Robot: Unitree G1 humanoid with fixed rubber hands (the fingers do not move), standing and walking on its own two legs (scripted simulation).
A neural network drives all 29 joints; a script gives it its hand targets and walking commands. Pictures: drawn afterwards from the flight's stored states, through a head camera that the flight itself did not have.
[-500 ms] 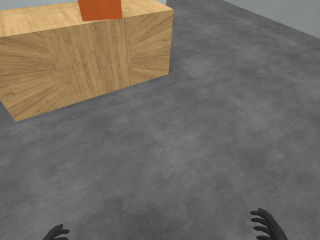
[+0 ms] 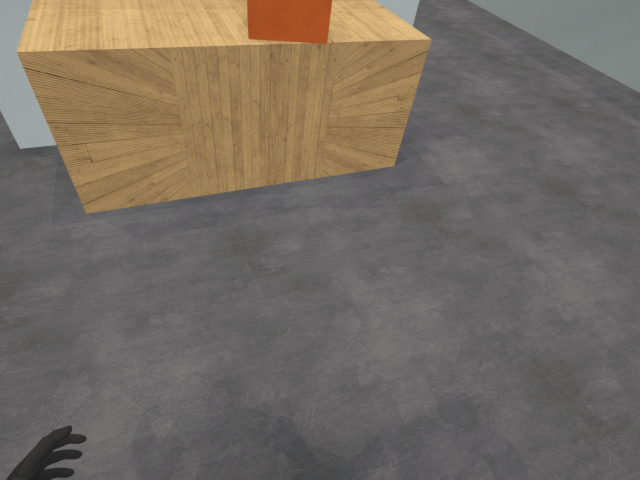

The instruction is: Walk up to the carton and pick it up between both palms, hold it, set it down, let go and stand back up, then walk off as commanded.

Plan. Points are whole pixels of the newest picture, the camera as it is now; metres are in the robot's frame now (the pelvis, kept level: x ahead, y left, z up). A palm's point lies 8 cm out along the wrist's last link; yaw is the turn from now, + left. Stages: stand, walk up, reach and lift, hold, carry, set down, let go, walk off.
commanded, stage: walk up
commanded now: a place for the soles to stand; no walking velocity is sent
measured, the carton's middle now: out of the picture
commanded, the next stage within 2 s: none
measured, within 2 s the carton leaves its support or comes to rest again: neither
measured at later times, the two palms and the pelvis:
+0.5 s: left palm (111, 427) +0.21 +0.25 -0.05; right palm (563, 351) +0.35 -0.40 -0.05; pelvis +0.17 -0.11 +0.00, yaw +12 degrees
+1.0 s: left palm (149, 379) +0.28 +0.24 -0.09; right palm (528, 272) +0.50 -0.39 -0.04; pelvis +0.31 -0.10 +0.00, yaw +19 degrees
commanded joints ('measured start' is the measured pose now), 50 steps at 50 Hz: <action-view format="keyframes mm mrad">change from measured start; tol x32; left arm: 1 -94 185 21 -112 21 -14 -3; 15 -175 153 33 -137 23 -5 -5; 20 329 330 100 -15 55 -51 43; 50 165 166 24 -52 18 34 -15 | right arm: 1 38 -251 -44 -8 -13 -47 -45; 50 -53 -238 -27 19 -14 -51 -70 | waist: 1 -23 92 83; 17 21 247 13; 20 187 -322 -164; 50 -3 176 55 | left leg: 1 331 231 -569 -426 -149 154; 16 258 204 -380 -252 156 224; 18 87 127 -248 12 354 143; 21 -497 -103 -147 655 -206 38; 40 89 -70 108 -247 160 57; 43 637 347 -570 -279 -179 223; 50 98 219 -242 -437 -132 188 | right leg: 1 -484 -47 133 142 123 -10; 14 -386 -12 61 -252 83 15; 18 151 42 11 -569 180 -28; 21 411 -393 830 -873 -174 -141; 28 303 -142 152 -690 616 -90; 40 315 -114 -5 -371 713 -82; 44 -412 53 137 242 -97 -32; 50 -232 -27 75 28 112 14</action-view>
